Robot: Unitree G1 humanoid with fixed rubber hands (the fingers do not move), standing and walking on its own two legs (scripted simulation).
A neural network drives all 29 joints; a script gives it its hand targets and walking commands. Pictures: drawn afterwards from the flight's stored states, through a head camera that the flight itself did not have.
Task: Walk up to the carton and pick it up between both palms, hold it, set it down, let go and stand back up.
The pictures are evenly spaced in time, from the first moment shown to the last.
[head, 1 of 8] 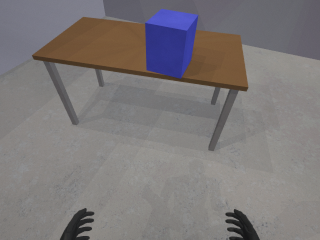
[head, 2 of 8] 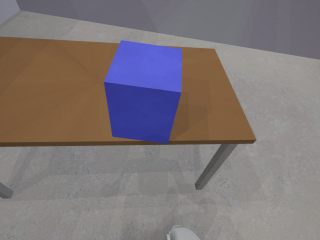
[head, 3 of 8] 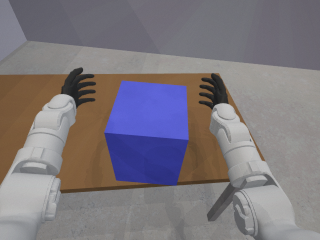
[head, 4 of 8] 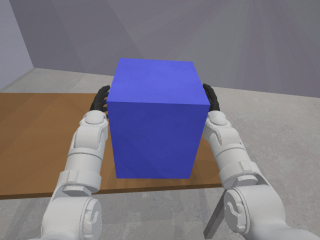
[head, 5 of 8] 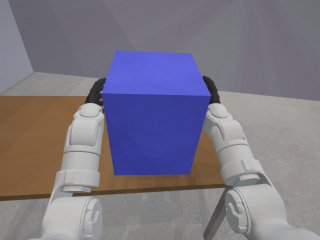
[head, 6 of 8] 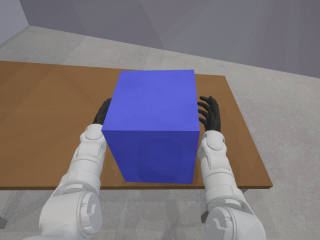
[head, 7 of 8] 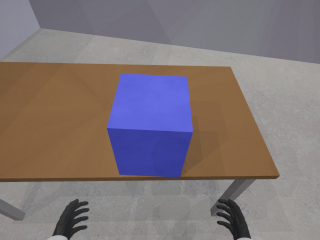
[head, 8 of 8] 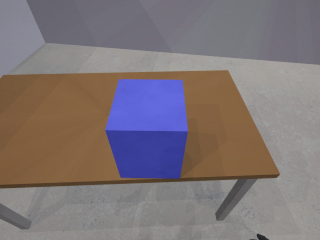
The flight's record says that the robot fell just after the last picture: no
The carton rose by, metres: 0.21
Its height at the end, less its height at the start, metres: +0.00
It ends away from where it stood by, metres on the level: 0.01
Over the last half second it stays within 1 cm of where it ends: yes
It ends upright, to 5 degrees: yes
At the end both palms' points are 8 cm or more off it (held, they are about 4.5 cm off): yes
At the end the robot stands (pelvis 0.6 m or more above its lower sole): yes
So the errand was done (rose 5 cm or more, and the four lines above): yes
